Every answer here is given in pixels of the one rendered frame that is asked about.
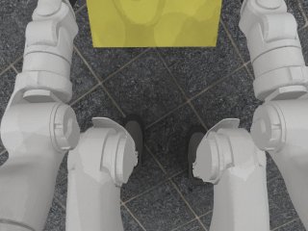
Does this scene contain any carton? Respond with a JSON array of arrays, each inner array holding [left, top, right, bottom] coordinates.
[[86, 0, 222, 48]]

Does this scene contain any robot left upper arm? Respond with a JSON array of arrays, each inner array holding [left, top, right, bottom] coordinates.
[[0, 102, 81, 231]]

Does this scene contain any robot left forearm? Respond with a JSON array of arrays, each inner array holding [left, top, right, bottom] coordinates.
[[0, 0, 79, 148]]

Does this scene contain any left robot shin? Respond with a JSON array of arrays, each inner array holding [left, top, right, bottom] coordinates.
[[67, 116, 139, 176]]

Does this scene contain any robot right upper arm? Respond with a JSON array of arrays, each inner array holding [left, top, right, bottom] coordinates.
[[250, 98, 308, 231]]

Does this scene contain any robot right forearm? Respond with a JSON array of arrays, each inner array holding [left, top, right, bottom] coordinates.
[[239, 0, 308, 102]]

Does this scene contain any left robot foot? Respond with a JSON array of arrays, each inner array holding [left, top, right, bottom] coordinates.
[[122, 114, 145, 175]]

